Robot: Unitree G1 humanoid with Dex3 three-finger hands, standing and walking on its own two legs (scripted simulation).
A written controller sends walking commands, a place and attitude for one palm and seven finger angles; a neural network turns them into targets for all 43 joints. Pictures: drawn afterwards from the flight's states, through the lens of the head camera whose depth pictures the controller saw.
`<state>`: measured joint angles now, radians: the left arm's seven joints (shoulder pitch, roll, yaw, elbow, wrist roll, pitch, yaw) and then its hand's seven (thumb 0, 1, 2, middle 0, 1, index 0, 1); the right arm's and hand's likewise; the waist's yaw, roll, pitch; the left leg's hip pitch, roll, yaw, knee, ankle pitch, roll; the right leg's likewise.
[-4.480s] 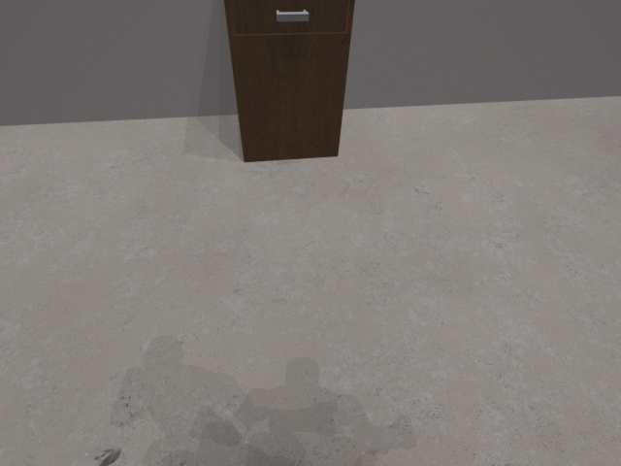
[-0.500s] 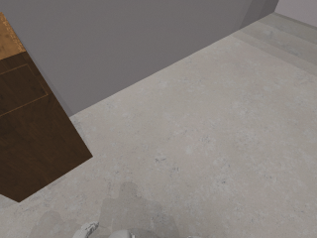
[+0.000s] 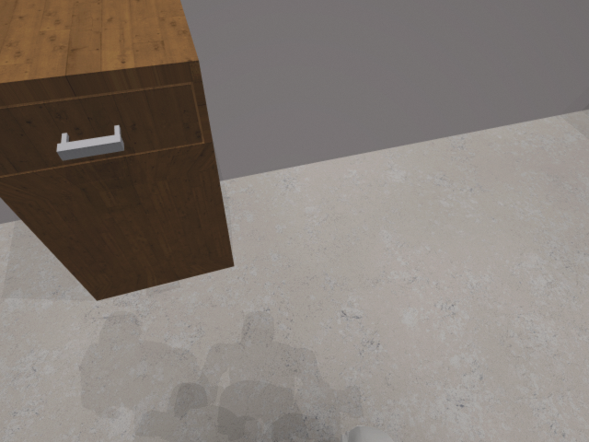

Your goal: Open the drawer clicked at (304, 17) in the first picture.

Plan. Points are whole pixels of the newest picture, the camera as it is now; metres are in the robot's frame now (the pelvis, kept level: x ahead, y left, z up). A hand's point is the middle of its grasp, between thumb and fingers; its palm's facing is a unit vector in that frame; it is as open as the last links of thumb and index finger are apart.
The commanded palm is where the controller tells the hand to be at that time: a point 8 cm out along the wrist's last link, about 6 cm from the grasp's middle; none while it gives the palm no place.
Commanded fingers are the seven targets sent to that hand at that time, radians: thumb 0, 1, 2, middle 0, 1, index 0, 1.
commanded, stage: turn to face it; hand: left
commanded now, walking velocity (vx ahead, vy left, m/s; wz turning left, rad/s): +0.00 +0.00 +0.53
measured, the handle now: (91, 140) +0.66 +0.47 -0.05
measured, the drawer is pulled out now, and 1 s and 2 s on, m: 0.00 0.00 0.00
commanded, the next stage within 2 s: take the last steps up to it in 0.40 s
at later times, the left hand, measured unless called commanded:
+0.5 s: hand out of the picture +0.00 +0.15 -0.15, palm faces +0.27 -0.93 -0.25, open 7.3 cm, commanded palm none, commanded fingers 0.00 0.90 0.90 -0.20 -0.30 -0.20 -0.30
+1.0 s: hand out of the picture +0.06 +0.19 -0.16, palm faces +0.32 -0.92 -0.22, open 7.4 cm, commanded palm none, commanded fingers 0.00 0.90 0.90 -0.20 -0.30 -0.20 -0.30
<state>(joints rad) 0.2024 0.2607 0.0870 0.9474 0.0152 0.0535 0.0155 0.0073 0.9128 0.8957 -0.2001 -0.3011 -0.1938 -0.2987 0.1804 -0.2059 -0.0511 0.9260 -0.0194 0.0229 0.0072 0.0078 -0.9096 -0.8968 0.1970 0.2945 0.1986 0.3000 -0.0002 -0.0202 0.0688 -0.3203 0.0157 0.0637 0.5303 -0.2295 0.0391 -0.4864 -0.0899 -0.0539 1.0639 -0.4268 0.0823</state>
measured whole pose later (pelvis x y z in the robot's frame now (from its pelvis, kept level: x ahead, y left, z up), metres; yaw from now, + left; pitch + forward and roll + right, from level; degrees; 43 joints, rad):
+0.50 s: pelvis +0.00 -0.05 +0.00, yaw +15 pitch +0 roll +2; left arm 0.24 0.17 0.02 0.93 0.03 0.00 0.02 0.00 0.91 0.89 -0.21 -0.30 -0.20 -0.30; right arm 0.13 -0.25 -0.08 0.96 -0.01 0.08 0.02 0.01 -0.91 -0.90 0.19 0.29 0.19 0.30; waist 0.01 0.00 0.08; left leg -0.39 0.03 0.03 0.90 -0.45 -0.07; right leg -0.21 -0.12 -0.17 0.52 -0.30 0.00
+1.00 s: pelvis +0.06 -0.01 +0.00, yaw +19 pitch -1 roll +1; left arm 0.22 0.19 0.04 1.02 0.03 -0.01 -0.02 0.01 0.91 0.90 -0.20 -0.30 -0.19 -0.30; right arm 0.37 -0.17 -0.04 1.10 -0.02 -0.02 -0.01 0.01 -0.91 -0.90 0.20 0.29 0.20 0.30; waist -0.02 0.00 0.04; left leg -0.06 -0.01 0.05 0.44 -0.36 0.01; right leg -0.33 -0.08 -0.10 0.59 -0.29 0.03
